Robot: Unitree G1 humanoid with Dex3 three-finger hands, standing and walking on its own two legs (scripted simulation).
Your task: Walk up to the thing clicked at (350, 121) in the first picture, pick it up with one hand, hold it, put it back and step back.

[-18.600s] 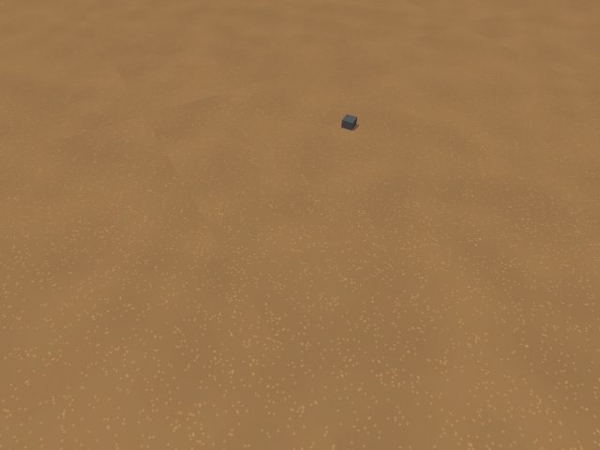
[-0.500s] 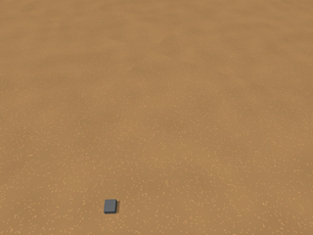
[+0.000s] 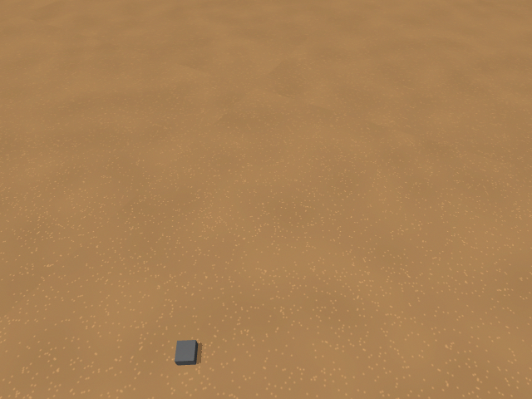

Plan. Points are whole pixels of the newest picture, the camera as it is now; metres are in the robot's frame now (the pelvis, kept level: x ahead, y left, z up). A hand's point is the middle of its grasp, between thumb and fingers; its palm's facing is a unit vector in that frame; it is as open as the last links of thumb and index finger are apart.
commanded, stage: stand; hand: left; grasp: from above
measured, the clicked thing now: (186, 352) +0.41 +0.29 -0.76
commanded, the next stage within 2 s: rise first in 0.74 s
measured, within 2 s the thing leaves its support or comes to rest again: neither
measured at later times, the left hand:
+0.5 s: hand out of the picture +0.07 +0.26 -0.16, palm faces -0.02 -0.94 -0.35, open 7.4 cm
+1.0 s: hand out of the picture +0.13 +0.25 -0.16, palm faces +0.02 -0.94 -0.33, open 8.0 cm
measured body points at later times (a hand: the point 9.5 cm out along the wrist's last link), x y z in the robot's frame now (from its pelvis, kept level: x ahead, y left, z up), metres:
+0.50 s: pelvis +0.00 +0.00 +0.00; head +0.01 +0.00 +0.45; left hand +0.08 +0.31 -0.13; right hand +0.07 -0.30 -0.13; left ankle +0.00 +0.14 -0.75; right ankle -0.01 -0.11 -0.75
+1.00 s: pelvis -0.01 +0.00 -0.01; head +0.04 +0.00 +0.44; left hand +0.13 +0.30 -0.14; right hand +0.09 -0.28 -0.14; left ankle +0.00 +0.14 -0.75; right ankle -0.01 -0.11 -0.75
